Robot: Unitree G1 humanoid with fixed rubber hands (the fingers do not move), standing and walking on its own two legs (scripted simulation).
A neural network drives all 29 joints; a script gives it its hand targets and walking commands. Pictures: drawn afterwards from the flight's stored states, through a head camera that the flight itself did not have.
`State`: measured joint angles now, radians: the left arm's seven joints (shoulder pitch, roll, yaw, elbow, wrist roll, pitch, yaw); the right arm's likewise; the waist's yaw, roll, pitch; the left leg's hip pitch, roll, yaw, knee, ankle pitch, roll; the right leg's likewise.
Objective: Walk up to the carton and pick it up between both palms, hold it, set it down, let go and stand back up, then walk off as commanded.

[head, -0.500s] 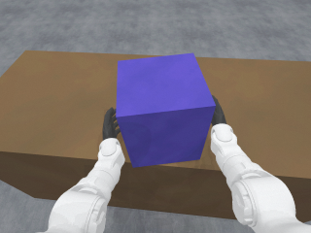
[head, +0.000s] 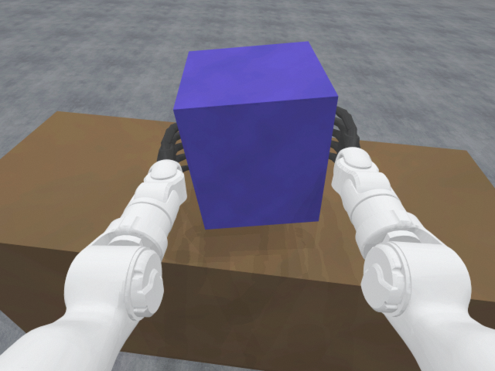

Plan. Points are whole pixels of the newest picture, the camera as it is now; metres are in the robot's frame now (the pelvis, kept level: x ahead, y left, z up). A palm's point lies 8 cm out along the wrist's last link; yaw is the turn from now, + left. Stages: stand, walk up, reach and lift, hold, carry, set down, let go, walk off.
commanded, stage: reach and lift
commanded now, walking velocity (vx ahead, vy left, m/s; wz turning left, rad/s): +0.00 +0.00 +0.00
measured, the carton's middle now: (255, 138) +0.48 +0.01 +0.18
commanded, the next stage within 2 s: none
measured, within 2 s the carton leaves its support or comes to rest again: neither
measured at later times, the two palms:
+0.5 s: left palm (155, 178) +0.40 +0.17 +0.14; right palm (333, 177) +0.41 -0.12 +0.16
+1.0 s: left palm (157, 174) +0.39 +0.16 +0.16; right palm (345, 178) +0.38 -0.13 +0.18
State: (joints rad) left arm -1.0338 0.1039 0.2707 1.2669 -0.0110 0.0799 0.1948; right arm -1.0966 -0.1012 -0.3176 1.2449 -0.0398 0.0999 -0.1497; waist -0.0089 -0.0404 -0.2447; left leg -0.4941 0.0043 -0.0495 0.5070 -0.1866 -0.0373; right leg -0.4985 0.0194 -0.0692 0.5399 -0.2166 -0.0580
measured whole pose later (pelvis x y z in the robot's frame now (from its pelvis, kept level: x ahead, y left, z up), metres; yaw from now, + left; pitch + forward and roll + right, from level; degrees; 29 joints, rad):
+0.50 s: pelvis +0.01 +0.02 +0.01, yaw -1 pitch +3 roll -1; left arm -0.75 0.01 0.27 0.82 0.12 0.30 0.18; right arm -0.80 0.00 -0.29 0.94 -0.02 0.14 -0.16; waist -0.01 -0.03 -0.16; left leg -0.29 0.01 -0.04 0.40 -0.17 -0.01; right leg -0.25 0.03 -0.05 0.34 -0.15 -0.03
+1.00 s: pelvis +0.02 +0.03 +0.02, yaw -2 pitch -4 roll -1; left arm -0.57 -0.04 0.24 0.39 0.21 0.57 0.16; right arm -0.68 -0.05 -0.06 0.69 0.19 0.28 -0.20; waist -0.07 -0.03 -0.07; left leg -0.12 0.00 -0.02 0.38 -0.19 0.01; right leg -0.08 0.02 -0.02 0.30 -0.16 -0.01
